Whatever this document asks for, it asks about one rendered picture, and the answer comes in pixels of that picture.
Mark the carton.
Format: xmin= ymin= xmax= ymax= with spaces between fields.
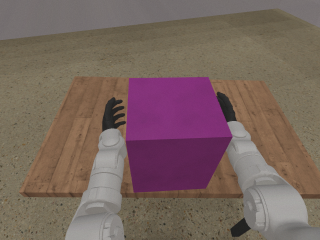
xmin=125 ymin=77 xmax=233 ymax=193

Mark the robot right hand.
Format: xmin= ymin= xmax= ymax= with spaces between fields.
xmin=216 ymin=91 xmax=237 ymax=122

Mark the right robot upper arm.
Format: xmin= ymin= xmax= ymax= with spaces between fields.
xmin=243 ymin=184 xmax=320 ymax=240

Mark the robot left hand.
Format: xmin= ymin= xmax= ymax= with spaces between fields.
xmin=102 ymin=97 xmax=126 ymax=132

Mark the table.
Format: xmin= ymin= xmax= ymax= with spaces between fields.
xmin=19 ymin=76 xmax=320 ymax=237

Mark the left robot upper arm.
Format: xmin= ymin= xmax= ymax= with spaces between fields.
xmin=65 ymin=212 xmax=125 ymax=240

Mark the right robot forearm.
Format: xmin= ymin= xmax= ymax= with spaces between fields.
xmin=226 ymin=121 xmax=308 ymax=222

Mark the left robot forearm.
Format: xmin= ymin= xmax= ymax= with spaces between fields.
xmin=65 ymin=128 xmax=127 ymax=240

